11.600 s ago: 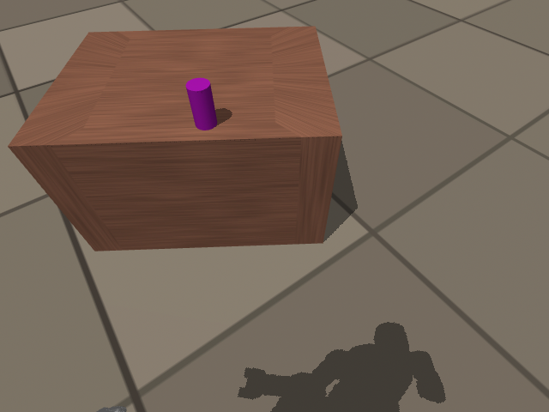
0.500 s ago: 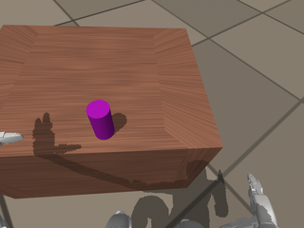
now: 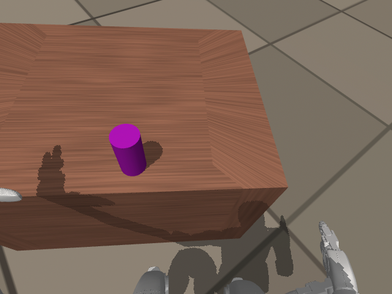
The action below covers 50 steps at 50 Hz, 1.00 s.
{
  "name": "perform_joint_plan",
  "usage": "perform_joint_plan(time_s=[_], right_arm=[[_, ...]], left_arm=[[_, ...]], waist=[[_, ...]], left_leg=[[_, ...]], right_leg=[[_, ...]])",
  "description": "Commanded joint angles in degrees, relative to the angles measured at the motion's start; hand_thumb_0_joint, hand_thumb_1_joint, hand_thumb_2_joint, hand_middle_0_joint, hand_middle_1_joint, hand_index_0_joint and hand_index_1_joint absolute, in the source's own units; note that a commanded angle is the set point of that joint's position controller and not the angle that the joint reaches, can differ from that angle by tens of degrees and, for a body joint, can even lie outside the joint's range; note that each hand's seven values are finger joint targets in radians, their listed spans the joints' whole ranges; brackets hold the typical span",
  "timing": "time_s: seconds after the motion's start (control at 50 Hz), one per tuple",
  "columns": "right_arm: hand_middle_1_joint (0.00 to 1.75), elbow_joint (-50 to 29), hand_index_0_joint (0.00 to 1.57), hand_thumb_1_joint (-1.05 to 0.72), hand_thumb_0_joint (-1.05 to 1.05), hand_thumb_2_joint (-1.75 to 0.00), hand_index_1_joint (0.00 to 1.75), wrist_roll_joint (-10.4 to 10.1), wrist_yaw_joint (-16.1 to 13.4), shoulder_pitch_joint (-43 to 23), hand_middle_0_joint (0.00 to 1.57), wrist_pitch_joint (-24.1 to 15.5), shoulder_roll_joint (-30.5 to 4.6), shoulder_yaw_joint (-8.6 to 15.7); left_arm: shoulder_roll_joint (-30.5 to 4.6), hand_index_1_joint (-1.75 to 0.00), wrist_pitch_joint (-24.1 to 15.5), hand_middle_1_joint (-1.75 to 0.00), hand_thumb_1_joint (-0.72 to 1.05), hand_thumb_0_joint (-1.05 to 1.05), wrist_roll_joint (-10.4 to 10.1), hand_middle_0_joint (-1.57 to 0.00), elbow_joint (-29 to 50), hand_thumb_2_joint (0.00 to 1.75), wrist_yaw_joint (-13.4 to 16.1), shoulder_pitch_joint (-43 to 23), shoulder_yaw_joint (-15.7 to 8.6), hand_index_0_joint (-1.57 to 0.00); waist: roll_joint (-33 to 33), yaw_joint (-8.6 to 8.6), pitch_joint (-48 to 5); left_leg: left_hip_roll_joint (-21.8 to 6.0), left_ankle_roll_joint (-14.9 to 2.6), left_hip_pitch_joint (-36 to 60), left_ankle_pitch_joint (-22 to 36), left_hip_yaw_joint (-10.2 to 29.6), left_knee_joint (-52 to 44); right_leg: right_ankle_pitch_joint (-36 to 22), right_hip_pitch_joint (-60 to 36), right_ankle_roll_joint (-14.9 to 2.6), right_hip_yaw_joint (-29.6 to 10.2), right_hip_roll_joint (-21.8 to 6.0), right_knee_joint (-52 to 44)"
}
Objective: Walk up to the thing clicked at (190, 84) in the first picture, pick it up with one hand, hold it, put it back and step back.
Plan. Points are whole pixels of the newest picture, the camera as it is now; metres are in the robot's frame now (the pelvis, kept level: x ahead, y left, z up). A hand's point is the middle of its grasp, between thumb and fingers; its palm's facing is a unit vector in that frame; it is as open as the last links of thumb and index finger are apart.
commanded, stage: go down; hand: left
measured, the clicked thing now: (129, 151) +0.43 +0.18 -0.05
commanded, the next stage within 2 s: approach in 0.78 s
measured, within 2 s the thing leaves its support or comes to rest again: neither
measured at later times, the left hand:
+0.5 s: hand out of the picture +0.31 +0.37 +0.07, palm faces +0.20 -0.98 +0.00, open 17.6 cm
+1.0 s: hand out of the picture +0.30 +0.37 +0.06, palm faces +0.17 -0.98 +0.00, open 17.7 cm
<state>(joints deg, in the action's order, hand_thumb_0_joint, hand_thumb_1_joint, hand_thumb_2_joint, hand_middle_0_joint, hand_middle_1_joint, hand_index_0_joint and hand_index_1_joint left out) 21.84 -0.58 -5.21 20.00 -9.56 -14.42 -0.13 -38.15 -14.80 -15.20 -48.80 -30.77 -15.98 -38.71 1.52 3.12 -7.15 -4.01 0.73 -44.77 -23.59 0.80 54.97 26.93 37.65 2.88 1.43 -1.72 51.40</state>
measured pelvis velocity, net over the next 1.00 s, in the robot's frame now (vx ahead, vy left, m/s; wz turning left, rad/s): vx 0.01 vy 0.00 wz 0.01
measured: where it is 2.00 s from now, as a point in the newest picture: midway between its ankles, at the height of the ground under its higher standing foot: outside the picture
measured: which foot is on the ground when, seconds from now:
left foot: down 0.00-1.00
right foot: down 0.00-1.00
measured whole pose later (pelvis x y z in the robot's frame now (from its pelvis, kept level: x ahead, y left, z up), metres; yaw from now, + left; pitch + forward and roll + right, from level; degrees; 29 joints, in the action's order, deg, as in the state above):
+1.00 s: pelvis +0.01 +0.00 -0.01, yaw +1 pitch +14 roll -3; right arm 19.0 -0.6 -6.0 21.1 -12.0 -15.2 -0.6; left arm -37.0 -14.5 -19.5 -45.0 -37.2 -11.0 -37.8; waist 1.6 2.7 -8.3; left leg -3.6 0.8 -46.0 -25.0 1.6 57.2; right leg 28.8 38.5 2.8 2.0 -2.0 53.7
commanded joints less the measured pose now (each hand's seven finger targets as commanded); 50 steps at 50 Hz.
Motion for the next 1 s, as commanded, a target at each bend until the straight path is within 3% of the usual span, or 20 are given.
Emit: perform_joint_plan(time_s=[0.0,0.04,0.08,0.16,0.2,0.28,0.3,0.32,0.36,0.4,0.44,0.46,0.52,0.64,0.72,0.76,0.82,0.9,0.94,0.98], right_arm=[[0.05,-8.07,0.05,0.42,0.00,-0.09,0.05,-0.14,-0.90,0.00,0.05,-3.71,-9.24,4.23],[0.05,-7.62,0.05,0.41,0.00,-0.09,0.05,-0.21,-1.13,-0.46,0.05,-3.84,-10.13,5.28],[0.05,-7.41,0.05,0.42,0.00,-0.08,0.05,-0.18,-1.31,-0.34,0.05,-4.05,-11.36,6.45],[0.05,-7.12,0.05,0.42,0.00,-0.08,0.05,-0.39,-0.77,1.24,0.05,-3.85,-8.60,4.06],[0.05,-8.23,0.05,0.43,0.00,-0.08,0.05,-0.43,-0.83,1.40,0.05,-4.00,-10.23,5.84],[0.05,-10.12,0.05,0.45,0.00,-0.07,0.05,-0.48,-0.57,0.26,0.05,-4.39,-9.52,4.63],[0.05,-10.75,0.05,0.45,0.00,-0.08,0.05,-0.40,-0.61,-1.40,0.05,-4.63,-9.25,4.19],[0.05,-11.43,0.05,0.45,0.00,-0.07,0.05,-0.37,-0.79,-1.31,0.05,-4.85,-10.26,5.03],[0.05,-11.56,0.05,0.45,0.00,-0.08,0.05,-0.34,-0.84,-1.20,0.05,-4.99,-9.52,3.82],[0.05,-9.62,0.05,0.45,0.00,-0.08,0.05,-0.20,-1.30,-0.10,0.05,-4.91,-11.00,5.52],[0.05,-10.91,0.05,0.46,0.00,-0.07,0.05,-0.21,-1.20,-0.87,0.05,-5.32,-10.04,3.93],[0.05,-10.21,0.05,0.46,0.00,-0.07,0.05,-0.29,-1.30,-0.54,0.05,-5.25,-10.04,3.83],[0.05,-9.77,0.05,0.46,0.00,-0.07,0.05,-0.29,-1.29,1.99,0.05,-5.11,-10.60,4.68],[0.05,-11.26,0.05,0.45,0.00,-0.08,0.05,-0.47,-0.79,2.49,0.05,-4.90,-10.02,4.11],[0.05,-11.82,0.05,0.45,0.00,-0.08,0.05,-0.57,-1.22,-0.33,0.05,-5.02,-10.03,3.99],[0.05,-12.93,0.05,0.45,0.00,-0.08,0.05,-0.62,-1.67,-1.07,0.05,-5.27,-11.38,5.45],[0.05,-9.60,0.05,0.45,0.00,-0.07,0.05,-0.61,-1.58,1.52,0.05,-5.04,-9.53,3.87],[0.05,-10.75,0.05,0.51,0.00,-0.06,0.05,-0.45,-1.69,3.79,0.05,-4.90,-10.32,4.32],[0.05,-9.12,0.05,0.51,0.00,-0.06,0.05,-0.40,-1.26,3.57,0.05,-4.98,-8.58,3.02],[0.05,-10.13,0.05,0.51,0.00,-0.06,0.05,-0.33,-1.14,1.94,0.05,-5.51,-9.53,4.11]], left_arm=[[-21.69,-0.05,-4.45,-0.05,-0.48,0.00,-1.88,-0.05,15.42,0.08,-1.44,-14.65,-4.06,-0.05],[-20.21,-0.05,-4.20,-0.05,-0.48,0.00,-2.17,-0.05,16.00,0.08,-1.60,-14.53,-2.97,-0.05],[-21.56,-0.05,-3.92,-0.05,-0.50,0.00,-2.35,-0.05,14.91,0.07,-1.56,-13.05,-4.19,-0.06],[-18.85,-0.06,-3.50,-0.05,-0.55,0.00,-3.02,-0.05,12.13,0.07,-2.32,-9.69,-3.67,-0.06],[-19.24,-0.06,-3.90,-0.06,-0.60,0.00,-3.69,-0.05,12.23,0.06,-2.90,-9.21,-4.35,-0.06],[-21.50,-0.06,-5.08,-0.06,-0.61,0.00,-4.08,-0.06,15.56,0.05,-3.80,-11.26,-5.54,-0.07],[-19.44,-0.06,-5.27,-0.06,-0.61,0.00,-4.31,-0.05,15.41,0.05,-4.00,-12.13,-3.98,-0.06],[-21.17,-0.07,-5.55,-0.07,-0.61,0.00,-4.48,-0.06,16.73,0.06,-4.02,-12.80,-5.16,-0.06],[-20.18,-0.07,-5.32,-0.06,-0.61,0.00,-4.56,-0.05,15.90,0.06,-4.43,-12.95,-4.54,-0.06],[-20.45,-0.07,-5.18,-0.07,-0.61,0.00,-4.55,-0.06,14.51,0.06,-4.88,-13.22,-4.44,-0.06],[-19.22,-0.06,-5.03,-0.06,-0.61,0.00,-4.50,-0.06,14.06,0.05,-5.43,-12.81,-3.40,-0.06],[-19.77,-0.06,-4.71,-0.06,-0.61,0.00,-4.69,-0.06,13.16,0.05,-5.40,-11.36,-3.85,-0.06],[-19.08,-0.07,-4.41,-0.07,-0.61,0.00,-5.21,-0.05,12.64,0.06,-6.06,-10.08,-3.48,-0.06],[-21.36,-0.07,-4.70,-0.07,-0.61,0.00,-5.79,-0.06,17.06,0.05,-6.05,-7.84,-6.28,-0.06],[-19.19,-0.08,-4.44,-0.07,-0.61,0.00,-5.93,-0.06,18.78,0.06,-5.51,-7.83,-5.31,-0.06],[-19.63,-0.07,-4.04,-0.07,-0.61,0.00,-5.85,-0.05,18.50,0.05,-5.37,-7.53,-5.65,-0.06],[-16.90,-0.08,-3.00,-0.08,-0.61,0.00,-6.09,-0.06,16.58,0.05,-6.17,-4.89,-3.89,-0.06],[-18.70,-0.10,-2.51,-0.08,-0.61,0.00,-5.55,-0.05,15.11,0.07,-6.54,-6.10,-4.09,-0.04],[-15.24,-0.09,-2.89,-0.08,-0.61,0.00,-5.69,-0.05,13.12,0.07,-7.15,-7.43,-1.88,-0.04],[-12.21,-0.09,-3.85,-0.07,-0.61,0.00,-6.02,-0.04,12.22,0.07,-7.10,-9.83,0.13,-0.04]], waist=[[-13.65,-1.16,-19.00],[-13.50,-0.87,-17.81],[-13.18,-1.03,-16.25],[-10.21,-1.33,-12.26],[-9.19,-0.66,-13.69],[-11.03,-1.68,-15.56],[-11.13,-1.56,-15.32],[-11.18,-1.33,-16.46],[-11.52,-1.22,-17.31],[-12.05,-0.27,-16.42],[-12.60,-0.32,-15.59],[-12.34,-1.15,-14.96],[-10.57,-0.53,-14.45],[-11.39,-2.50,-18.14],[-11.74,-2.84,-16.85],[-10.89,-2.02,-17.43],[-11.55,-1.90,-14.83],[-7.20,-0.36,-14.34],[-7.67,0.22,-11.31],[-7.17,1.45,-10.88]], left_leg=[[1.98,-0.34,21.94,18.59,0.51,-7.41],[1.82,-0.24,22.58,18.85,0.71,-7.67],[1.87,-0.18,20.91,18.36,0.74,-7.54],[2.55,-0.80,16.31,15.13,0.06,-7.35],[2.66,-1.09,16.46,14.30,-0.07,-6.96],[2.56,-0.72,17.12,14.27,0.37,-7.07],[2.43,-0.56,17.47,13.75,0.50,-7.26],[2.56,-0.69,17.86,13.54,0.15,-6.92],[2.35,-0.48,18.79,14.77,0.75,-6.77],[2.18,-0.38,18.81,14.56,1.11,-6.71],[2.19,-0.13,18.36,11.88,1.18,-7.15],[2.29,-0.19,17.58,11.66,1.13,-7.25],[2.75,-0.61,15.84,10.60,0.46,-6.51],[2.77,-0.62,18.10,18.77,0.38,-5.02],[2.59,-0.42,18.21,18.87,0.57,-5.57],[2.48,-0.50,18.80,18.53,0.82,-5.60],[2.37,-0.38,18.17,18.32,1.02,-6.19],[3.01,-1.39,15.66,18.59,0.05,-4.84],[2.84,-1.33,14.68,14.88,0.37,-5.23],[2.67,-1.27,14.53,13.18,0.51,-5.09]], right_leg=[[-14.92,0.34,-3.05,1.56,2.28,-5.71],[-14.46,1.49,-3.17,1.72,2.38,-5.74],[-14.37,0.97,-3.18,1.74,2.40,-5.72],[-13.35,1.30,-3.06,1.47,2.24,-5.89],[-13.30,0.69,-2.87,1.38,2.18,-5.97],[-12.52,0.83,-3.05,1.49,2.23,-5.11],[-11.95,0.93,-3.13,1.53,2.28,-4.90],[-12.36,0.36,-3.02,1.26,2.29,-5.22],[-12.75,0.94,-3.12,1.48,2.36,-4.66],[-12.20,2.52,-3.24,1.51,2.37,-4.42],[-9.98,3.56,-3.32,1.66,2.58,-4.59],[-9.82,3.17,-3.39,1.76,2.53,-4.52],[-10.25,2.93,-3.17,1.45,2.25,-5.08],[-15.41,0.51,-2.95,1.65,2.13,-4.06],[-15.10,0.25,-3.02,1.51,2.15,-3.94],[-15.00,0.32,-2.94,1.62,2.30,-4.17],[-14.01,1.63,-3.15,1.87,2.31,-4.02],[-17.67,-0.26,-2.41,1.16,1.98,-4.59],[-13.80,3.28,-2.62,1.37,2.15,-4.23],[-11.97,5.76,-2.82,1.49,2.37,-3.57]])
